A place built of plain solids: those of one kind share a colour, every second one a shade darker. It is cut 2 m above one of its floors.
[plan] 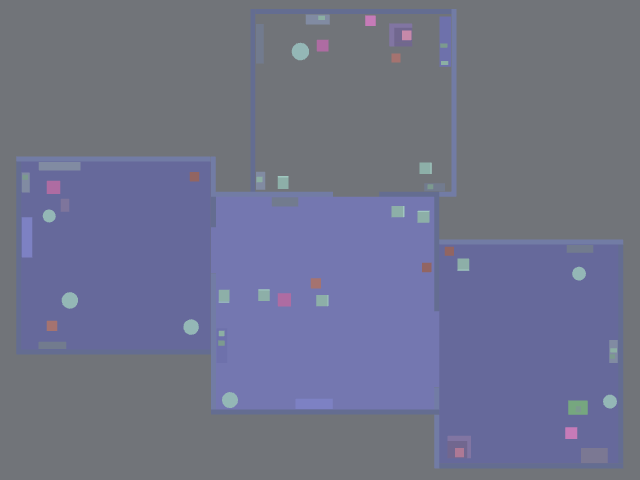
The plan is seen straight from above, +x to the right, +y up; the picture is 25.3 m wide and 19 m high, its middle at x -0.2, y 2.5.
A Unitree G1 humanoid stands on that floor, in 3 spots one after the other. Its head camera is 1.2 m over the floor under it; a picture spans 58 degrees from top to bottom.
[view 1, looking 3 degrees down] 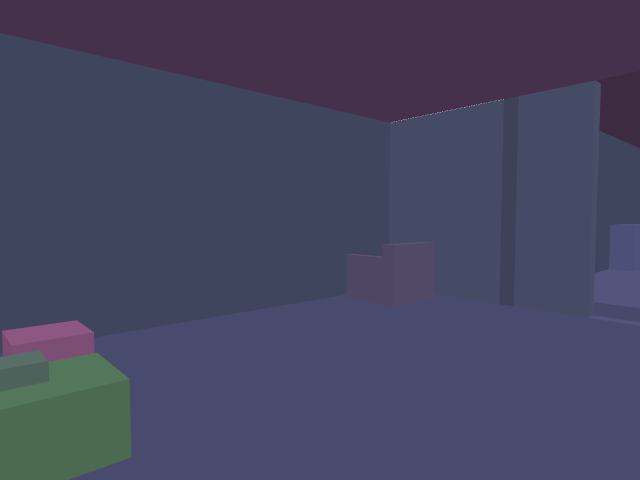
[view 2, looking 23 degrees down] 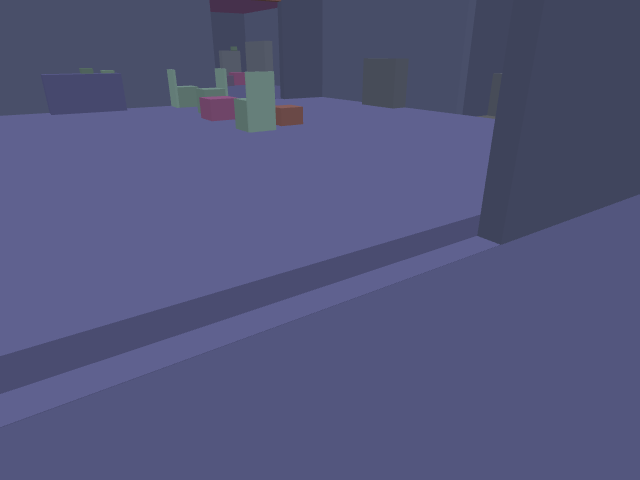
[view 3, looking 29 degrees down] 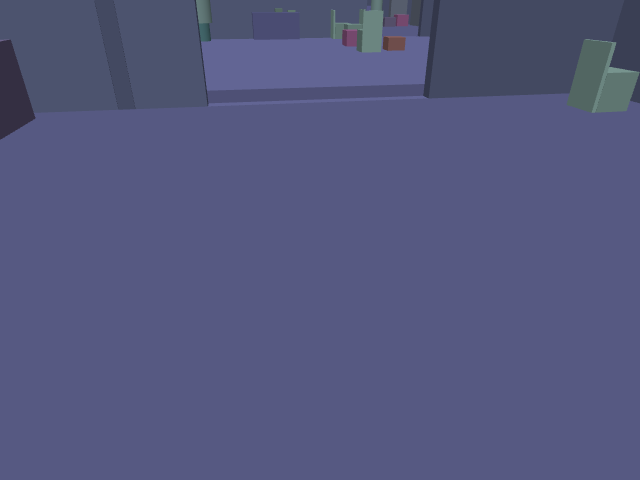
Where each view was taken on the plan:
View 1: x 10.33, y -1.66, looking -132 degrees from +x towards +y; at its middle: wall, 6.32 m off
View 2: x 6.09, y -2.89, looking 146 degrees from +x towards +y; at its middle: floor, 2.66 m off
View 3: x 10.40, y -2.89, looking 170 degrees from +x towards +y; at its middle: floor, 2.48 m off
